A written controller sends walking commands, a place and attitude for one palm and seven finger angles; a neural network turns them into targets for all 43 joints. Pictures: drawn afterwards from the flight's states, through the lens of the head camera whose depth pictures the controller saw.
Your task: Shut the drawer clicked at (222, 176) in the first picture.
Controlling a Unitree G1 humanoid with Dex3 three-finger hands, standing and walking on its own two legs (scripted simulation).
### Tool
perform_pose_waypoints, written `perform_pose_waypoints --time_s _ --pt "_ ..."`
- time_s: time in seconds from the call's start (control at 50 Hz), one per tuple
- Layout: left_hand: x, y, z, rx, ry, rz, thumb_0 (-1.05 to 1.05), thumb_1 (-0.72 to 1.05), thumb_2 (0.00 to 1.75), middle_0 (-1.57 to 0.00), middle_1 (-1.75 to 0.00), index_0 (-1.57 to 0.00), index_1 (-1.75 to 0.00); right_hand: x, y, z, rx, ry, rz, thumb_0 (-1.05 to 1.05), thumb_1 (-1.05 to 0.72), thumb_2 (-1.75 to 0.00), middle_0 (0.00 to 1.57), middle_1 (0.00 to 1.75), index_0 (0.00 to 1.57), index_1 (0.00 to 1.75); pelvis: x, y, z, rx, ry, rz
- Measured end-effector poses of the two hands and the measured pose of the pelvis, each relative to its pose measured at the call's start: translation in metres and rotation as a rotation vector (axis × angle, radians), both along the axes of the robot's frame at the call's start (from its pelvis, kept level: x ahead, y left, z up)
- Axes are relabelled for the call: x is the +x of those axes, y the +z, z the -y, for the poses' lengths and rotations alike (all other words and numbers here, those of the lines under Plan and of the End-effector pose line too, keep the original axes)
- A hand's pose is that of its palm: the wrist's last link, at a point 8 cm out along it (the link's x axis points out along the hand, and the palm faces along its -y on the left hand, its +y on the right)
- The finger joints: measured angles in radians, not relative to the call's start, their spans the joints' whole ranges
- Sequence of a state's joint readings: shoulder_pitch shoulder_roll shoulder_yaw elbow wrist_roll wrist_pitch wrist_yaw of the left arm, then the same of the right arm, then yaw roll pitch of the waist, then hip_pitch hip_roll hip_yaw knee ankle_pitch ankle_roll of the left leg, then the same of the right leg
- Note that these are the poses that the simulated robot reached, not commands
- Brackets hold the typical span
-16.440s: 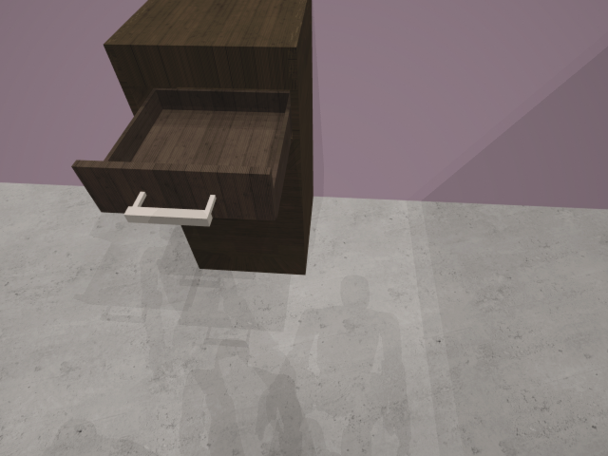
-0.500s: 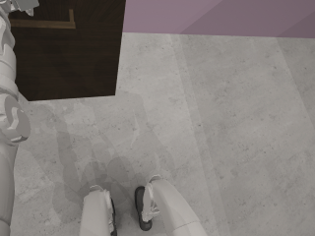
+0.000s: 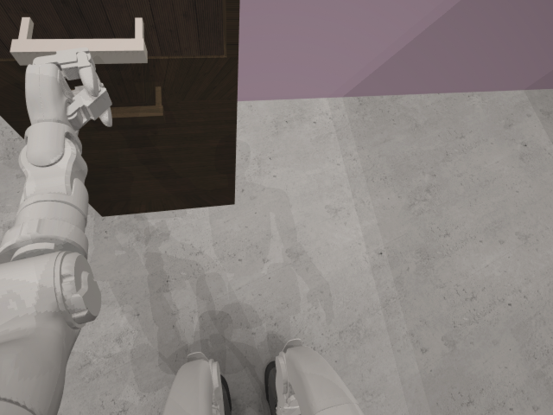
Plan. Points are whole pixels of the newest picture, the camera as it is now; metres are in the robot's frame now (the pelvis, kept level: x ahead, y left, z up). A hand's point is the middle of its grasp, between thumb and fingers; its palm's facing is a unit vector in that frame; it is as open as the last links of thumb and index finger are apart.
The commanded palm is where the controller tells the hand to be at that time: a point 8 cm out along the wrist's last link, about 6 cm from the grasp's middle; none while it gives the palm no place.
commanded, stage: draw the hand back to the body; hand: left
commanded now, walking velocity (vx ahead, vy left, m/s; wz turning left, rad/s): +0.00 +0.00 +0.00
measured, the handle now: (83, 39) +0.64 +0.20 +0.06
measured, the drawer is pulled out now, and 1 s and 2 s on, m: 0.00 0.00 0.00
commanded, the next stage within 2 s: step back with the hand held close in 1.44 s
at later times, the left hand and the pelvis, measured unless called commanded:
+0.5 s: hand (37, 149) +0.41 +0.20 +0.13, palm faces +0.05 -1.00 -0.04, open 3.3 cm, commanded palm +0.38 +0.24 +0.14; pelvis +0.04 +0.00 +0.06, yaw +1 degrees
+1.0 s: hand out of the picture +0.27 +0.23 +0.21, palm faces +0.30 -0.92 -0.27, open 3.3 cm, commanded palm +0.22 +0.28 +0.23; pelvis +0.02 +0.01 +0.10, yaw +2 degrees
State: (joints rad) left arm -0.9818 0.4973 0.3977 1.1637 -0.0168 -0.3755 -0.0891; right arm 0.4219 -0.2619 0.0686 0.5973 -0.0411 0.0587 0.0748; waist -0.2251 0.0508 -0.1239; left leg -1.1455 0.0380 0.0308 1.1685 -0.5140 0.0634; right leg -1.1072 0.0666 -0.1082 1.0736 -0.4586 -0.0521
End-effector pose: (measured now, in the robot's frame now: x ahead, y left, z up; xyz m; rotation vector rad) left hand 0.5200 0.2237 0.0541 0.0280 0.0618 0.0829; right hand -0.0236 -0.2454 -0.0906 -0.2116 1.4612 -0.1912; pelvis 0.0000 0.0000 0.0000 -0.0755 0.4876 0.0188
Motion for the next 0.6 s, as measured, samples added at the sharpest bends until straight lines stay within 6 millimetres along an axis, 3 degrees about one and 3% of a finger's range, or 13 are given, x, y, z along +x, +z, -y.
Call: perform_pose_waypoints --time_s 0.18,0.38,0.5,0.6 --pt "-0.015 0.016 -0.001 0.014 -0.029 0.068 0.01 0.9 0.9 -1.39 -1.6 -1.4 -1.6 0.05 0.005 0.014 -0.006 0.016 0.053 0.01 -0.9 -0.9 0.2 0.3 0.2 0.3 0.019 0.013 0.003 0.013 0.003 0.025" --pt "-0.092 0.057 -0.02 0.007 0.004 0.055 0.02 0.9 0.9 -1.39 -1.6 -1.4 -1.6 0.126 0.038 0.007 0.038 0.044 0.305 0.01 -0.9 -0.9 0.2 0.3 0.2 0.3 0.041 0.049 0.004 0.034 -0.01 0.161" --pt "-0.13 0.079 -0.026 0.015 -0.031 0.093 0.01 0.9 0.9 -1.4 -1.6 -1.4 -1.6 0.168 0.052 0.005 0.034 0.094 0.455 0.01 -0.9 -0.9 0.2 0.3 0.2 0.3 0.038 0.055 0.002 0.037 0.01 0.233" --pt "-0.166 0.088 -0.026 0.032 -0.049 0.055 0.01 0.9 0.9 -1.4 -1.6 -1.4 -1.6 0.191 0.066 -0.003 0.036 0.121 0.564 0.01 -0.9 -0.9 0.2 0.3 0.2 0.3 0.031 0.062 -0.001 0.045 0.011 0.292"
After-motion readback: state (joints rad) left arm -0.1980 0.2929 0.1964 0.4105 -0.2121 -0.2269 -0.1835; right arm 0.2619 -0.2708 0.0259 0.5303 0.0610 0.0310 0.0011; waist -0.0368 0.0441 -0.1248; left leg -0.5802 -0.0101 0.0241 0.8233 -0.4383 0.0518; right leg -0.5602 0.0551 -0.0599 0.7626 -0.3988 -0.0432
